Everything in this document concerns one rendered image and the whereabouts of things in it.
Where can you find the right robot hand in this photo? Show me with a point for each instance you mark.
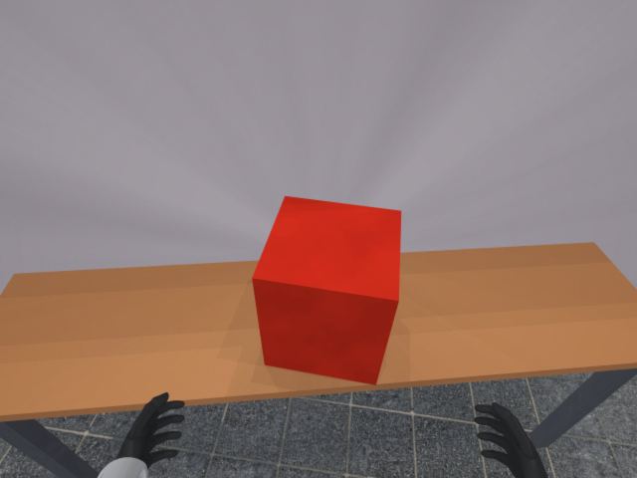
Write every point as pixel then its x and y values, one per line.
pixel 522 458

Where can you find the left robot forearm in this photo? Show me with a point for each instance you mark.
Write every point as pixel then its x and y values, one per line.
pixel 126 467

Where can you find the table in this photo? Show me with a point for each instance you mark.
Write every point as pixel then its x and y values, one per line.
pixel 110 340

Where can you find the left robot hand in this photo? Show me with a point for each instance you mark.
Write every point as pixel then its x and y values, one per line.
pixel 140 439

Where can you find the carton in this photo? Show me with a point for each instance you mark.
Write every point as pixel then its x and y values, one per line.
pixel 327 288

